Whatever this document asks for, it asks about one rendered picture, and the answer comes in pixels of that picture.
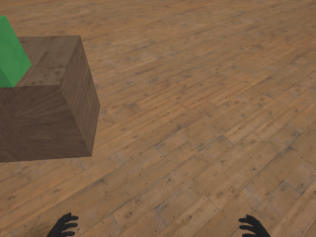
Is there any robot right hand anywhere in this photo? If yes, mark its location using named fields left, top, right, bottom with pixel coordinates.
left=238, top=214, right=271, bottom=237

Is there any robot left hand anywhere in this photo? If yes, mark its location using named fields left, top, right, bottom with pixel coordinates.
left=46, top=212, right=79, bottom=237

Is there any carton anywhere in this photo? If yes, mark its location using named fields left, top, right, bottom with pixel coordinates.
left=0, top=16, right=32, bottom=88

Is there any pedestal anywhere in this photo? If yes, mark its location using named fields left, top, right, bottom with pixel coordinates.
left=0, top=35, right=101, bottom=163

